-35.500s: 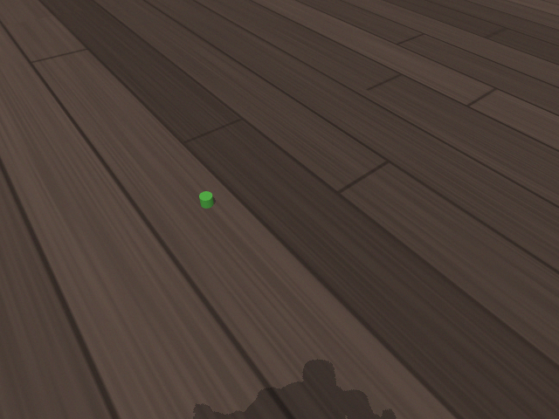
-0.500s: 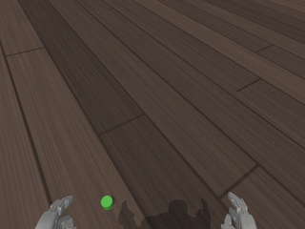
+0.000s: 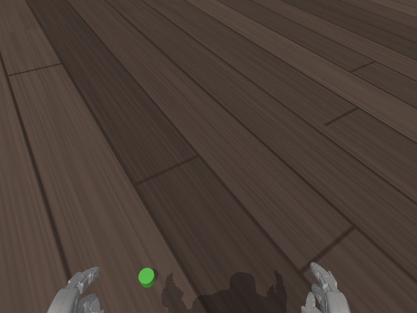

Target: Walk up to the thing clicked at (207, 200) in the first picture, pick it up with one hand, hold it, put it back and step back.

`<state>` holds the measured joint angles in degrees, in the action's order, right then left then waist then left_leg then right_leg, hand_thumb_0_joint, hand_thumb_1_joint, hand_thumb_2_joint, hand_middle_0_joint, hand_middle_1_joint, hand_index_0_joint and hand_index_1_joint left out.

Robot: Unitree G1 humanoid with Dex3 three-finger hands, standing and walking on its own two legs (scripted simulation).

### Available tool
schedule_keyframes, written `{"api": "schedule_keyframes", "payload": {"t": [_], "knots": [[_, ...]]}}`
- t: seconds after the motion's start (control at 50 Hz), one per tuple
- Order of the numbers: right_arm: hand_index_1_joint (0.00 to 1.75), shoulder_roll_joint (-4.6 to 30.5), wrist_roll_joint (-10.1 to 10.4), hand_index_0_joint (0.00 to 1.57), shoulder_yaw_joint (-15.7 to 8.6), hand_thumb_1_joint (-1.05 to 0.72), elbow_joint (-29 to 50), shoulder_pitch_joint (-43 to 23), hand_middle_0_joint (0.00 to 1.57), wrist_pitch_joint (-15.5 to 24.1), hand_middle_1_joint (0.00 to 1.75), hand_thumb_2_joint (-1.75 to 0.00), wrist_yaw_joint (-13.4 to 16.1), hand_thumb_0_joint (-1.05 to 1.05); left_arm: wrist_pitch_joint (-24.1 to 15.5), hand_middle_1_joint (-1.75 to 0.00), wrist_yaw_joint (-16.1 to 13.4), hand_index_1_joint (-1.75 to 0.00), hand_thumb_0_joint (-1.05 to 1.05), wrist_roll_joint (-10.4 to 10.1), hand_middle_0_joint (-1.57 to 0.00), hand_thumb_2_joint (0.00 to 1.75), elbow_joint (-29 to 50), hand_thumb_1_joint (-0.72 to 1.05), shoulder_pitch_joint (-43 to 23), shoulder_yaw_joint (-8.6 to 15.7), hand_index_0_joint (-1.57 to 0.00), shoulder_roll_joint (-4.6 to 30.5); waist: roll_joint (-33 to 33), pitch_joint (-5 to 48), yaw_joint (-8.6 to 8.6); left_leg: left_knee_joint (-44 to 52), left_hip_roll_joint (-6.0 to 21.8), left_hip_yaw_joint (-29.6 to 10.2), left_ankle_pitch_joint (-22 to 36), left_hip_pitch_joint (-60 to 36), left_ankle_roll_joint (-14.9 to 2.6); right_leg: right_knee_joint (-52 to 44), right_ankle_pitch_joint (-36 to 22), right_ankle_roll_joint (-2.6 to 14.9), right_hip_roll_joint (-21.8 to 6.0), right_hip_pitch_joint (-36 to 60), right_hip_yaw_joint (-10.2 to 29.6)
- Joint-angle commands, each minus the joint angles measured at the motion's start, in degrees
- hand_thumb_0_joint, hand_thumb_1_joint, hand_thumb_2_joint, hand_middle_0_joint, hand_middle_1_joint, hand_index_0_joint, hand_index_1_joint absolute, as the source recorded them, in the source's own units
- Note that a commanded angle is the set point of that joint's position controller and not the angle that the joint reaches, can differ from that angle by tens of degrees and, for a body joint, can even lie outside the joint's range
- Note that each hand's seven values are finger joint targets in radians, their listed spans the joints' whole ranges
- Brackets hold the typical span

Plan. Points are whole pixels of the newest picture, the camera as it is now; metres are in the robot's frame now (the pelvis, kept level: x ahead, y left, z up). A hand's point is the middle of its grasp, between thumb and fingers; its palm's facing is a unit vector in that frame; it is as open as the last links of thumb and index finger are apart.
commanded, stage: home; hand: left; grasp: from above
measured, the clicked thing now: (147, 277) +0.41 +0.22 -0.69
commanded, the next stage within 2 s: stand in 0.58 s
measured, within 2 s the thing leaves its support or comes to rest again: neither
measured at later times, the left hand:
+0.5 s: hand out of the picture +0.16 +0.18 -0.05, palm faces +0.03 -0.98 -0.21, open 7.4 cm
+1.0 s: hand out of the picture +0.10 +0.23 -0.10, palm faces +0.03 -0.94 -0.34, open 7.4 cm
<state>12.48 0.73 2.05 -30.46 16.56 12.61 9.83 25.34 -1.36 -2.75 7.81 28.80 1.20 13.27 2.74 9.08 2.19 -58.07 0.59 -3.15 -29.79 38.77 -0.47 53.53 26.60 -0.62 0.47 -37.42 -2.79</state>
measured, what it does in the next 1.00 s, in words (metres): stands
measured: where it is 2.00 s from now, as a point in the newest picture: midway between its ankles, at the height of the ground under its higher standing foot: outside the picture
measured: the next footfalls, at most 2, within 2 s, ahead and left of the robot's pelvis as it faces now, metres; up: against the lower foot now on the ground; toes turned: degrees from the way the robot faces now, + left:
none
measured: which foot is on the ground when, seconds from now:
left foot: down 0.00-1.00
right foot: down 0.00-1.00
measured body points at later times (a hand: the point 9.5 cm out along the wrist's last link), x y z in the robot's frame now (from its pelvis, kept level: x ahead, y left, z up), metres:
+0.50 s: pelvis -0.01 +0.00 +0.00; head +0.01 +0.00 +0.45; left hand +0.15 +0.23 -0.03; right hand +0.15 -0.25 -0.07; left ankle -0.01 +0.11 -0.68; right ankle +0.00 -0.13 -0.68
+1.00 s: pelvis -0.01 +0.00 +0.04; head +0.00 +0.00 +0.48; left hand +0.10 +0.28 -0.08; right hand +0.10 -0.27 -0.08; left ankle -0.01 +0.11 -0.68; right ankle +0.00 -0.13 -0.68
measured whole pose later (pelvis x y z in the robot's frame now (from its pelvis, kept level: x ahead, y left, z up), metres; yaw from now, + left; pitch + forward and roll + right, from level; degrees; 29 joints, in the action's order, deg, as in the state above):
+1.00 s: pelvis -0.01 +0.00 +0.04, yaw +0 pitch +0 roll +0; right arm 16.4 -2.9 -2.1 -50.2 11.0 1.5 0.8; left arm 2.8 -2.0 2.9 -42.6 12.5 2.4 16.3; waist -0.1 -1.7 -1.1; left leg -41.5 -1.6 -1.2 -21.7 19.8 -1.2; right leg 40.9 20.5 -1.0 -1.8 -20.3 -0.9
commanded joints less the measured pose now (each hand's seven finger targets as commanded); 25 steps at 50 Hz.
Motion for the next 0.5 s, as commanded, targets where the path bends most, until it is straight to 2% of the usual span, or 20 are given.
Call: {"api": "schedule_keyframes", "payload": {"t": [0.0, 0.08, 0.12, 0.14, 0.18, 0.2, 0.24, 0.26, 0.3, 0.32, 0.34, 0.38, 0.42, 0.44, 0.46, 0.48], "knots": [[0.30, 7.33, -0.22, 0.20, -3.23, -0.90, 9.03, -3.70, 0.20, 3.44, 0.30, -0.90, 0.80, 0.00, -2.79, -0.30, -0.31, -0.30, 0.00, 0.12, -0.20, 0.90, 10.39, 0.90, -0.82, 3.71, -0.20, 5.75, 0.81, 4.67, -0.09, 9.90, -0.47, -0.42, 16.68, -4.47, -0.04, -7.08, -12.69, 1.13, 1.08, 4.17, -1.17], [0.30, 7.82, -0.26, 0.20, -3.69, -0.90, 8.78, -3.19, 0.20, 3.25, 0.30, -0.90, 0.79, 0.00, -2.75, -0.30, -0.27, -0.30, 0.00, 0.26, -0.20, 0.90, 9.81, 0.90, 0.14, 4.07, -0.20, 6.28, 0.07, 6.57, 0.07, 9.53, -0.29, -0.62, 19.42, -5.41, 0.14, -6.26, -14.25, 1.33, 1.21, 4.98, -1.23], [0.30, 7.57, -0.22, 0.20, -3.44, -0.90, 9.14, -3.44, 0.20, 3.31, 0.30, -0.90, 0.68, 0.00, -2.78, -0.30, -0.16, -0.30, 0.00, 0.14, -0.20, 0.90, 11.16, 0.90, -1.46, 3.14, -0.20, 5.54, 0.80, 5.66, 0.27, 9.71, -0.22, -0.62, 19.43, -5.68, 0.23, -6.24, -14.28, 1.27, 1.20, 4.40, -1.32], [0.30, 7.56, -0.14, 0.20, -3.39, -0.90, 8.89, -3.49, 0.20, 3.27, 0.30, -0.90, 0.67, 0.00, -2.73, -0.30, -0.19, -0.30, 0.00, 0.20, -0.20, 0.90, 10.90, 0.90, -1.48, 3.51, -0.20, 6.02, 2.09, 5.24, -0.22, 10.33, -0.06, -1.04, 18.64, -5.61, 0.44, -6.13, -13.39, 1.38, 1.16, 3.82, -1.32], [0.30, 7.89, -0.14, 0.20, -3.57, -0.90, 8.62, -3.55, 0.20, 3.18, 0.30, -0.90, 0.58, 0.00, -2.59, -0.30, -0.18, -0.30, 0.00, 0.27, -0.20, 0.90, 9.33, 0.90, -1.04, 3.32, -0.20, 5.66, 0.88, 3.51, 0.08, 11.16, 0.29, -1.64, 15.98, -4.87, 0.41, -6.34, -11.23, 1.32, 1.27, 3.04, -1.45], [0.30, 7.39, -0.20, 0.20, -3.32, -0.90, 9.76, -3.85, 0.20, 3.38, 0.30, -0.90, 0.59, 0.00, -2.96, -0.30, -0.12, -0.30, 0.00, 0.11, -0.20, 0.90, 12.82, 0.90, -2.50, 3.29, -0.20, 5.89, 1.82, 5.95, -0.08, 10.68, 0.04, -1.41, 17.07, -5.68, 0.35, -6.43, -12.46, 1.26, 1.22, 3.82, -1.40], [0.30, 7.55, -0.11, 0.20, -3.31, -0.90, 9.28, -3.93, 0.20, 3.33, 0.30, -0.90, 0.52, 0.00, -2.42, -0.30, -0.15, -0.30, 0.00, 0.03, -0.20, 0.90, 9.92, 0.90, -0.74, 3.54, -0.20, 5.49, 0.42, 3.45, -0.24, 10.98, 0.13, -1.54, 15.10, -4.24, 0.21, -6.66, -11.00, 1.23, 1.23, 3.31, -1.48], [0.30, 7.71, -0.11, 0.20, -3.53, -0.90, 9.06, -3.29, 0.20, 3.19, 0.30, -0.90, 0.53, 0.00, -2.48, -0.30, -0.21, -0.30, 0.00, -0.07, -0.20, 0.90, 9.85, 0.90, -0.35, 4.12, -0.20, 5.85, -0.01, 4.35, -0.11, 10.65, -0.02, -1.16, 15.25, -4.40, 0.13, -6.72, -11.04, 1.26, 1.15, 3.73, -1.28], [0.30, 7.48, -0.05, 0.20, -3.25, -0.90, 9.84, -4.06, 0.20, 3.32, 0.30, -0.90, 0.50, 0.00, -2.64, -0.30, -0.05, -0.30, 0.00, -0.20, -0.20, 0.90, 11.76, 0.90, -2.18, 3.22, -0.20, 5.65, 1.06, 4.98, -0.18, 10.63, -0.14, -0.98, 15.49, -4.79, 0.09, -6.94, -11.57, 1.16, 1.16, 3.63, -1.28], [0.30, 7.37, -0.10, 0.20, -3.17, -0.90, 9.91, -4.26, 0.20, 3.28, 0.30, -0.90, 0.54, 0.00, -2.38, -0.30, -0.18, -0.30, 0.00, 0.01, -0.20, 0.90, 9.77, 0.90, -1.63, 3.43, -0.20, 5.38, -0.86, 2.93, 0.13, 10.52, -0.32, -0.68, 13.06, -3.26, -0.25, -7.71, -9.85, 0.99, 1.14, 3.34, -1.27], [0.30, 7.61, -0.11, 0.20, -3.36, -0.90, 9.37, -3.67, 0.20, 3.34, 0.30, -0.90, 0.55, 0.00, -2.23, -0.30, -0.08, -0.30, 0.00, -0.04, -0.20, 0.90, 9.04, 0.90, -0.90, 3.77, -0.20, 5.54, -1.40, 3.05, 0.07, 10.81, -0.28, -0.88, 11.64, -3.14, -0.28, -7.68, -8.56, 0.99, 1.20, 2.96, -1.21], [0.30, 7.52, -0.15, 0.20, -3.43, -0.90, 9.37, -3.39, 0.20, 3.38, 0.30, -0.90, 0.58, 0.00, -2.42, -0.30, -0.07, -0.30, 0.00, -0.14, -0.20, 0.90, 10.59, 0.90, -0.89, 4.13, -0.20, 6.10, 0.35, 5.57, -0.13, 10.36, -0.57, -0.18, 12.28, -4.20, -0.33, -7.73, -9.06, 1.06, 1.03, 3.94, -0.84], [0.30, 7.33, -0.02, 0.20, -3.24, -0.90, 10.21, -3.96, 0.20, 3.47, 0.30, -0.90, 0.64, 0.00, -2.49, -0.30, -0.19, -0.30, 0.00, 0.06, -0.20, 0.90, 11.56, 0.90, -1.64, 3.35, -0.20, 5.54, -0.29, 4.65, -0.12, 10.06, -0.59, 0.14, 13.16, -3.86, -0.34, -7.65, -9.86, 1.00, 1.06, 3.42, -0.98], [0.30, 7.76, -0.04, 0.20, -3.57, -0.90, 9.29, -3.53, 0.20, 3.37, 0.30, -0.90, 0.64, 0.00, -2.31, -0.30, -0.21, -0.30, 0.00, 0.16, -0.20, 0.90, 9.28, 0.90, -0.05, 4.27, -0.20, 6.16, -0.60, 3.81, -0.17, 10.28, -0.43, -0.05, 12.01, -3.47, -0.31, -7.57, -8.72, 1.10, 1.06, 3.26, -0.96], [0.30, 7.16, -0.02, 0.20, -3.12, -0.90, 10.33, -4.21, 0.20, 3.54, 0.30, -0.90, 0.67, 0.00, -2.70, -0.30, -0.22, -0.30, 0.00, -0.04, -0.20, 0.90, 12.43, 0.90, -2.23, 3.37, -0.20, 5.79, 0.30, 4.35, -0.34, 10.05, -0.74, 0.27, 12.08, -3.19, -0.36, -8.00, -9.08, 0.98, 0.93, 3.40, -0.87], [0.30, 7.54, -0.15, 0.20, -3.51, -0.90, 9.45, -3.54, 0.20, 3.46, 0.30, -0.90, 0.82, 0.00, -2.42, -0.30, -0.39, -0.30, 0.00, 0.12, -0.20, 0.90, 8.43, 0.90, 0.27, 4.70, -0.20, 6.16, -1.46, 4.87, -0.01, 9.65, -0.67, 0.27, 12.08, -3.44, -0.53, -7.95, -9.01, 0.95, 1.00, 3.77, -0.80]]}}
